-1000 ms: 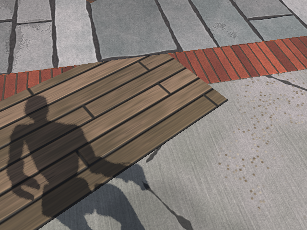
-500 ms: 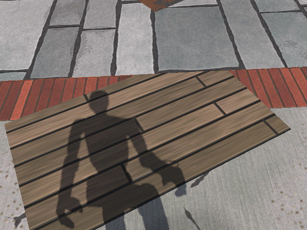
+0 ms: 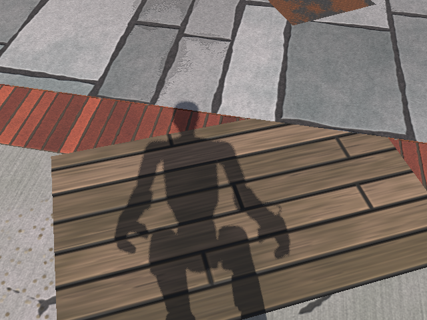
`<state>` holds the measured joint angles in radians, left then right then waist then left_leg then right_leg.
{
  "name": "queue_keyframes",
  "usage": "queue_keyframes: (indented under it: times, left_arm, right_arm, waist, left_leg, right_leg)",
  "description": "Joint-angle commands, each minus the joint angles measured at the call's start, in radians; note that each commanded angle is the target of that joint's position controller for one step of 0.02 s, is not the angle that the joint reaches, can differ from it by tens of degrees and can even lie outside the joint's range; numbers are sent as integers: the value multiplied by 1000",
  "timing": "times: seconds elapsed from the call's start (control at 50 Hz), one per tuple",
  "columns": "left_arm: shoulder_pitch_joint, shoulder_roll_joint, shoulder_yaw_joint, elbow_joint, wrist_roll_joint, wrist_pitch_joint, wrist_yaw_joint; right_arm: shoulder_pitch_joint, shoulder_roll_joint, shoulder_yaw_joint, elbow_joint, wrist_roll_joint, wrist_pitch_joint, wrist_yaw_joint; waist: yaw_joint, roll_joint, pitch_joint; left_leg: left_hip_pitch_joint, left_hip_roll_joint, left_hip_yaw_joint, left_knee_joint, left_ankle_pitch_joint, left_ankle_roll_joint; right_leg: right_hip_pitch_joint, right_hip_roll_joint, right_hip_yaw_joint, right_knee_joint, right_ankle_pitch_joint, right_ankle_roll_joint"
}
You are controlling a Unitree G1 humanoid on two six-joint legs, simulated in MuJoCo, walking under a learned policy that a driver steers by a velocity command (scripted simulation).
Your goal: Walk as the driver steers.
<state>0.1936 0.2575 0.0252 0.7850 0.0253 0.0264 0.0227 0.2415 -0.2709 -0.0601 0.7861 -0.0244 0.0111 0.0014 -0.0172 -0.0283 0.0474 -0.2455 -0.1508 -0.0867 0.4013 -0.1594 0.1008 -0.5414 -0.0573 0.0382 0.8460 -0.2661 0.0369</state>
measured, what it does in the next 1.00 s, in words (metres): walks ahead, turning right: right foot, then left foot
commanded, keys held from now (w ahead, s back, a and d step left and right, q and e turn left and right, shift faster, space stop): e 0.02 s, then w+e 0.74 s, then w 0.20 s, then w+q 0.04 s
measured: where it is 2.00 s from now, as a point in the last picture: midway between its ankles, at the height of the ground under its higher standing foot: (287, 189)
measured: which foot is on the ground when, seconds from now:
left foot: down 0.00-0.12, up 0.14-0.54, down 0.56-1.00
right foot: up 0.00-0.10, down 0.12-0.56, up 0.58-1.00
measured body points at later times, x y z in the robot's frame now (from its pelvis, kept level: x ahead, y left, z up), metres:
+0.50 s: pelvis +0.15 -0.02 +0.00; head +0.18 -0.04 +0.45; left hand +0.16 +0.26 -0.12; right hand +0.30 -0.30 -0.09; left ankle +0.27 +0.08 -0.72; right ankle +0.04 -0.12 -0.74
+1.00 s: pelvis +0.39 -0.08 -0.01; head +0.42 -0.10 +0.44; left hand +0.69 +0.00 -0.10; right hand +0.21 -0.27 -0.14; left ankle +0.29 +0.07 -0.74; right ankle +0.47 -0.23 -0.72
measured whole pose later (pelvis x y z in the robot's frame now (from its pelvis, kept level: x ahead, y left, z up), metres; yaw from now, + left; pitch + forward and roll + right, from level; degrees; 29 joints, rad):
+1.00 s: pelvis +0.39 -0.08 -0.01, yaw -27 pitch +2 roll +1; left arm -0.01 0.24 0.02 0.72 0.04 -0.02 -0.07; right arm 0.48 -0.22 -0.02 0.94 -0.02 -0.08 0.00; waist -0.09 -0.02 0.04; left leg 0.10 -0.01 0.17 0.22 -0.36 0.01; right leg -0.57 -0.01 -0.06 0.61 -0.12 -0.09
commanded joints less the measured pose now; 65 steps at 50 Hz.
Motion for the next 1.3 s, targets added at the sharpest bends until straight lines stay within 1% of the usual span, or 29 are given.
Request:
queue_keyframes:
  times: [0.02, 0.1, 0.12, 0.14, 0.16, 0.18, 0.2, 0.28, 0.46, 0.54, 0.56, 0.58, 0.6, 0.62, 0.64, 0.66, 0.74, 0.86, 0.94, 0.98, 1.02, 1.04, 1.06, 1.08, 1.1, 1.12, 1.14, 1.18, 1.3]
  left_arm:
    - [35, 58, 9, -32, -10, -9, 4]
    - [76, 57, 7, -17, 6, -35, -7]
    - [111, 79, 9, -6, 13, -47, -5]
    - [146, 173, 30, -2, 7, -54, -6]
    - [236, 220, 57, 38, -4, -52, -21]
    - [264, 178, 51, 50, -3, -57, -31]
    - [244, 159, 50, 53, -7, -62, -34]
    - [202, 127, 56, 53, -20, -74, -24]
    - [289, 163, 91, 76, -6, -74, -22]
    - [186, 186, 101, 38, -12, -80, -24]
    - [175, 147, 91, 24, -21, -90, -30]
    - [190, 44, 65, -24, -46, -97, -32]
    - [233, 91, 67, -24, -21, -83, -30]
    - [216, 122, 73, 2, -5, -72, -32]
    - [173, 111, 71, 9, 0, -70, -45]
    - [152, 95, 69, 8, 2, -66, -54]
    - [81, 79, 64, -21, 11, -38, -80]
    - [-121, 31, 29, -92, 14, -45, -100]
    - [-239, 26, 8, -129, 16, -52, -101]
    - [-234, 40, 9, -126, 21, -58, -88]
    - [-76, 70, 22, -72, 29, -71, -68]
    - [87, 106, 37, -15, 42, -84, -54]
    - [258, 199, 61, 15, 60, -89, -35]
    - [247, 258, 74, 7, 44, -82, -26]
    - [202, 208, 70, 3, 3, -77, -23]
    - [114, 149, 50, 9, 0, -82, -23]
    - [68, 94, 37, 13, -1, -92, -28]
    - [38, 48, 25, 25, -6, -107, -24]
    - [118, 59, 34, 78, -9, -142, -17]
  right_arm:
    - [22, -74, -2, -30, -12, -14, -6]
    - [44, -118, -5, -4, -3, -8, -17]
    - [34, -77, 8, -16, -7, -14, -19]
    - [7, -31, 24, -52, 5, -26, -13]
    - [-58, -89, 11, -73, -14, -36, -12]
    - [-98, -128, -3, -80, -21, -45, -7]
    - [-100, -115, -2, -76, -16, -52, 2]
    - [-109, -73, 7, -65, -18, -59, 26]
    - [-292, -66, 24, -142, 2, -61, 25]
    - [-73, -113, 5, -86, 5, -84, 0]
    - [51, -181, -15, -65, -11, -97, -16]
    - [171, -295, -40, -64, -34, -92, -31]
    - [143, -297, -47, -48, -27, -76, -33]
    - [65, -199, -25, -72, -20, -73, -27]
    - [16, -133, -10, -78, -11, -78, -21]
    - [1, -100, 1, -75, -13, -83, -20]
    - [80, -84, 4, -27, 2, -115, -13]
    - [144, -67, 10, 31, 1, -120, -1]
    - [212, -102, 5, 86, 8, -115, -3]
    - [242, -118, 4, 119, 12, -104, -6]
    - [253, -138, 4, 145, 16, -91, -8]
    - [248, -131, 9, 144, 24, -87, -8]
    - [238, -78, 25, 97, 25, -90, -3]
    - [345, 11, 38, 81, 47, -82, 1]
    - [234, -114, 0, 92, 24, -72, -11]
    - [183, -89, 0, 72, 29, -77, -5]
    - [185, -60, 5, 86, 28, -75, -3]
    - [231, -24, 6, 121, 0, -46, 8]
    - [67, 0, -6, 68, -4, -16, 37]
  waist:
    - [-10, 120, -105]
    - [17, 85, -40]
    - [23, 1, -13]
    - [22, -156, -3]
    - [73, -204, 58]
    - [79, -114, 70]
    - [62, -78, 62]
    - [41, -84, -5]
    - [103, -98, -4]
    - [-26, -53, -59]
    - [-84, 48, -134]
    - [-114, 295, -265]
    - [-51, 325, -231]
    - [-19, 166, -101]
    - [-9, 89, -23]
    - [3, 99, -3]
    - [8, 142, -25]
    - [-8, 123, 18]
    - [-29, 121, 44]
    - [-14, 122, 30]
    - [66, 124, -65]
    - [136, 103, -157]
    - [191, -22, -297]
    - [121, -197, -417]
    - [139, -8, -305]
    - [87, -30, -151]
    - [54, -17, -80]
    - [5, -51, -31]
    - [-3, -44, 31]
  left_leg:
    - [28, 302, -162, -78, 340, 119]
    - [-60, 291, -210, -54, -255, 89]
    - [-124, 246, -176, 27, -332, 59]
    - [-290, 117, -20, 194, -347, 15]
    - [-409, 62, 102, 311, -360, -16]
    - [-438, 99, 49, 408, -351, -30]
    - [-431, 118, 33, 440, -295, -45]
    - [-385, 140, 70, 466, -125, -100]
    - [-310, 139, 85, 233, -72, -145]
    - [128, 114, 79, 52, -27, -105]
    - [308, 237, -41, -1, -124, -72]
    - [518, 522, -439, -140, -467, 1]
    - [427, 599, -694, -223, -599, 66]
    - [313, 560, -582, -216, -608, 65]
    - [221, 500, -418, -217, -442, 51]
    - [178, 451, -288, -226, -274, 33]
    - [211, 396, -58, -217, 156, 25]
    - [188, 361, 112, -248, 328, 41]
    - [208, 385, 150, -251, 418, 41]
    - [272, 401, 149, -176, 630, 42]
    - [290, 386, 156, 48, 871, 30]
    - [179, 352, 172, 243, 762, 14]
    - [-43, 296, 195, 554, 314, -2]
    - [-345, 130, 148, 878, -423, -29]
    - [-391, 169, 23, 903, -320, -16]
    - [-391, 203, 21, 851, -229, -11]
    - [-354, 230, 32, 793, -181, -16]
    - [-268, 248, 43, 746, -139, -34]
    - [-420, 260, 64, 669, 42, -56]
  right_leg:
    - [184, 17, -26, -114, -29, -25]
    - [369, 73, -48, -399, -88, -95]
    - [419, -10, 95, -486, -161, -127]
    - [499, -163, 386, -604, -304, -219]
    - [500, -290, 607, -679, -267, -320]
    - [510, -284, 618, -682, -239, -335]
    - [501, -241, 550, -676, -233, -316]
    - [509, -102, 361, -677, -3, -262]
    - [457, -83, 368, -591, 158, -264]
    - [258, -21, 368, -423, 214, -176]
    - [170, 53, 292, -217, 153, -143]
    - [-31, 194, 119, 94, -166, -101]
    - [-138, 159, 77, 259, -279, -108]
    - [-153, 89, 89, 322, -200, -122]
    - [-135, 56, 77, 304, -120, -118]
    - [-108, 31, 65, 274, -74, -111]
    - [-138, 21, 29, 276, 16, -87]
    - [-151, 35, -15, 16, 181, -70]
    - [-22, 50, -109, -204, 191, -106]
    - [45, 73, -134, -258, 133, -142]
    - [262, 125, -150, -333, 96, -182]
    - [506, 99, -117, -374, 141, -208]
    - [777, -167, 156, -382, 50, -254]
    - [961, -433, 590, -479, 94, -363]
    - [814, -367, 505, -513, 87, -323]
    - [662, -314, 338, -557, 141, -285]
    - [553, -266, 237, -603, 201, -245]
    - [422, -203, 96, -658, 232, -195]
    - [429, -175, -84, -725, 340, -188]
